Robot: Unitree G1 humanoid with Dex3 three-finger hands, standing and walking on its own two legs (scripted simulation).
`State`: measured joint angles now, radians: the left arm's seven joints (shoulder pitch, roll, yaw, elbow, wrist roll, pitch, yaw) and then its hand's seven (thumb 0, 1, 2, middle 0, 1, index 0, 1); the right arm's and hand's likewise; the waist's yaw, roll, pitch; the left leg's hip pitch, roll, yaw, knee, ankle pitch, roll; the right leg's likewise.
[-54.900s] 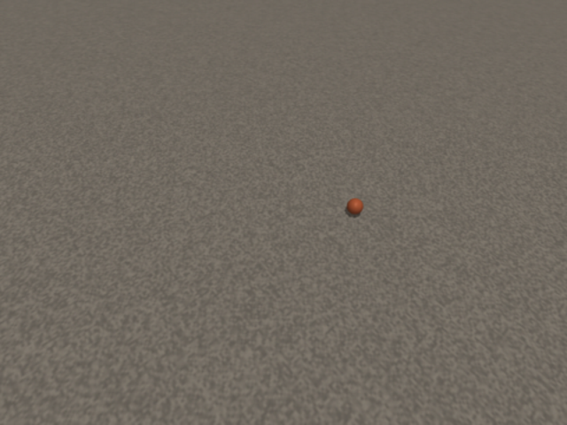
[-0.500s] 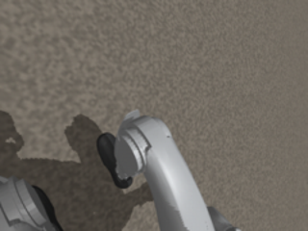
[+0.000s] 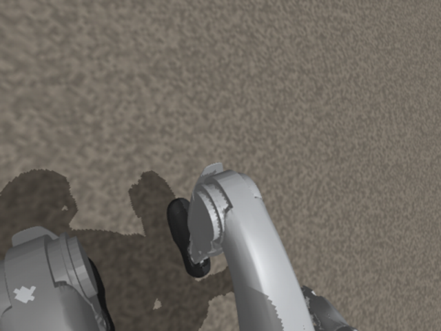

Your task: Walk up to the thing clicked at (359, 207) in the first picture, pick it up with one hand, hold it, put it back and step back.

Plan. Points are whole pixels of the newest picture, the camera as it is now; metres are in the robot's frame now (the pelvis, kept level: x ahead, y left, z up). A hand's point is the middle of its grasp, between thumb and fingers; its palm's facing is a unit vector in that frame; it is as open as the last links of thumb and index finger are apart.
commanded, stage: settle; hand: left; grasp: from above
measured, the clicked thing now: out of the picture +0.58 +0.31 -0.20
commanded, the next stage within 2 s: lift in 0.16 s
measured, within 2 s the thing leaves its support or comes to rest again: neither
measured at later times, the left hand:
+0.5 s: hand out of the picture +0.53 +0.31 -0.11, palm faces -0.48 -0.13 -0.87, open 9.7 cm
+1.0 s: hand out of the picture +0.46 +0.31 +0.03, palm faces -0.45 -0.13 -0.88, open 9.9 cm
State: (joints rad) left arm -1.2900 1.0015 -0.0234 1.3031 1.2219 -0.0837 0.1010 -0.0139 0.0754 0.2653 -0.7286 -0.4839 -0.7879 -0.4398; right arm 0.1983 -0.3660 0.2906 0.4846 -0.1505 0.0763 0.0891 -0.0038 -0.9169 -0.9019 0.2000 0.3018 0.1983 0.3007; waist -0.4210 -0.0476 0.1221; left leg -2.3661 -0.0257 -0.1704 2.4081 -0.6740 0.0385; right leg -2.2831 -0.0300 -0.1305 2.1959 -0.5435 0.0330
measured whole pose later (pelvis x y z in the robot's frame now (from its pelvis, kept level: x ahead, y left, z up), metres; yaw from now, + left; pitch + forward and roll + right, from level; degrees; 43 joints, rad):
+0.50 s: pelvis -0.01 +0.00 +0.02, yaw +3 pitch +36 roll -13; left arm -1.19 0.91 -0.02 1.16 1.15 -0.09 -0.08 -0.01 0.08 0.28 -0.72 -0.48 -0.78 -0.45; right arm 0.24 -0.35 0.21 0.49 -0.10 0.14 0.04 0.00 -0.90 -0.90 0.20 0.30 0.20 0.30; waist -0.36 0.01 0.04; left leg -2.31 -0.03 -0.13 2.31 -0.64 0.04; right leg -2.24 -0.04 -0.10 2.13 -0.53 0.02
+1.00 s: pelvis +0.00 +0.00 +0.11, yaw +8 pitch +36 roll -7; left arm -0.93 0.68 -0.07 1.00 1.03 -0.06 -0.05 0.01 0.05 0.47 -0.61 -0.60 -0.67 -0.58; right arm 0.19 -0.28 0.08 0.59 -0.02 0.14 0.00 0.00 -0.89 -0.90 0.20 0.30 0.20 0.30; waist -0.21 0.06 -0.15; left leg -2.01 -0.02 -0.04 2.02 -0.64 0.05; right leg -1.99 -0.04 -0.02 1.90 -0.54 0.04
